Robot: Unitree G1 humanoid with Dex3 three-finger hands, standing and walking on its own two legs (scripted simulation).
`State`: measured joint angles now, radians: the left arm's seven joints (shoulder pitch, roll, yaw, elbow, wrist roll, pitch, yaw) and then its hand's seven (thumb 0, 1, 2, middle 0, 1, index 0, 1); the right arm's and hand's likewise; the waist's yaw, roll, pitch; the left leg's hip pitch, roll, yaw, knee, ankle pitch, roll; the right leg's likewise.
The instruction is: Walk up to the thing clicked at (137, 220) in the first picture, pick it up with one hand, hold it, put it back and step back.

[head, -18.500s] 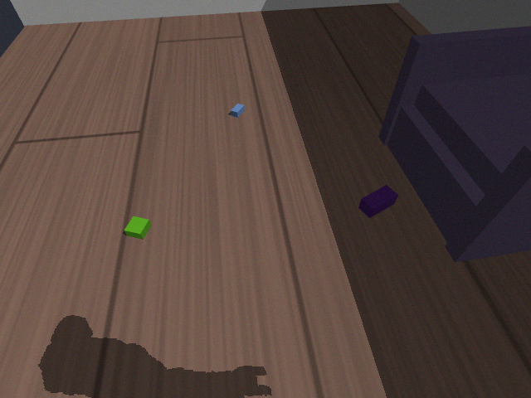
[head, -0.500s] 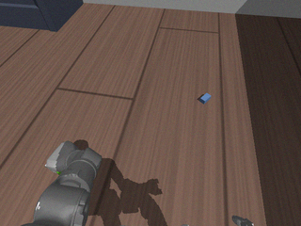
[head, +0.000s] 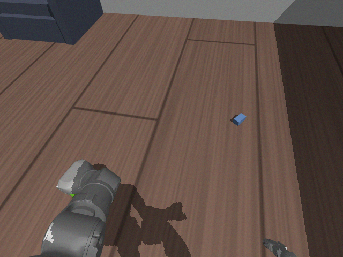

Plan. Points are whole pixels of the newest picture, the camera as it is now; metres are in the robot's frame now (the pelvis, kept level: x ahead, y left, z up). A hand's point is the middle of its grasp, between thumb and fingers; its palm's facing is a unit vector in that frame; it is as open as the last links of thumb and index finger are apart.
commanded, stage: hold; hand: left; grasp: from above
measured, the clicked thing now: (91, 190) +0.32 +0.24 -0.08
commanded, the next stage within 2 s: crouch in 1.24 s
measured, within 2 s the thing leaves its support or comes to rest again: neither
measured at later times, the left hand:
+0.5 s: hand (90, 186) +0.31 +0.22 -0.04, palm faces -0.17 -0.40 -0.90, open 10.7 cm
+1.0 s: hand (92, 189) +0.30 +0.22 -0.03, palm faces -0.18 -0.40 -0.90, open 10.7 cm
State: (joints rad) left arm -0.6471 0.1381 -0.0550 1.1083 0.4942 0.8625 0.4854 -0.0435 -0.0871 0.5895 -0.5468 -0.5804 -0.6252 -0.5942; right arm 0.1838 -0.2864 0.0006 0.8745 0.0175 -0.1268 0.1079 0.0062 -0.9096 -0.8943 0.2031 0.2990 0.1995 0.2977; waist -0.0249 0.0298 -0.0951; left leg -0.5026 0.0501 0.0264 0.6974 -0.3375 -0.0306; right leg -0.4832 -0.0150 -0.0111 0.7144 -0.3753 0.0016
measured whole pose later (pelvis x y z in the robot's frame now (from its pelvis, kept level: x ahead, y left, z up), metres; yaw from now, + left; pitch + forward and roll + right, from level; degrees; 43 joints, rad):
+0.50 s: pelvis +0.00 +0.00 +0.01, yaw +0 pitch +6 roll +0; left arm -0.62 0.12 -0.08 1.04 0.49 0.92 0.46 -0.04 -0.09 0.59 -0.56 -0.58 -0.63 -0.60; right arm 0.15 -0.28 0.01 0.86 0.02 -0.11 0.12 0.01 -0.91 -0.90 0.20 0.30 0.20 0.30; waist -0.01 0.04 -0.09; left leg -0.42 0.05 0.03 0.62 -0.31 -0.04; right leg -0.41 -0.01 -0.01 0.65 -0.35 0.00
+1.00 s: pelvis +0.00 +0.00 +0.01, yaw +0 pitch +5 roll +0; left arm -0.61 0.10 -0.11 1.02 0.49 0.94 0.46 -0.05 -0.11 0.60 -0.58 -0.56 -0.65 -0.60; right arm 0.13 -0.28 0.02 0.85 0.03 -0.12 0.12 0.01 -0.91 -0.90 0.20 0.30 0.20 0.30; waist 0.00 0.03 -0.08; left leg -0.39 0.05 0.03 0.59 -0.28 -0.03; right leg -0.38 -0.01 -0.01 0.61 -0.33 0.00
